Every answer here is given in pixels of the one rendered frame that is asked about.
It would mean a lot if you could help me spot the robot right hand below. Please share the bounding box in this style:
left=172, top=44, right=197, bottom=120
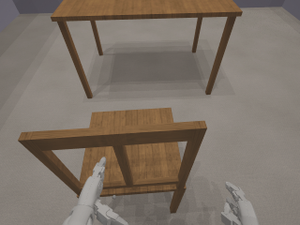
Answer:
left=221, top=181, right=260, bottom=225

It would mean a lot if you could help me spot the robot left forearm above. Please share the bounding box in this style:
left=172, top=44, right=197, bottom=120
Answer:
left=62, top=204, right=95, bottom=225

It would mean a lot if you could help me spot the robot left hand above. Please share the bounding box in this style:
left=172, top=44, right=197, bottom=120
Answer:
left=77, top=157, right=128, bottom=225

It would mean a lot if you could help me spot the chair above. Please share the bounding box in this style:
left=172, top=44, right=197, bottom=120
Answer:
left=18, top=107, right=207, bottom=214

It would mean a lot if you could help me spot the table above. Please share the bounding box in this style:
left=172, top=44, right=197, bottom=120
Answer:
left=51, top=0, right=243, bottom=98

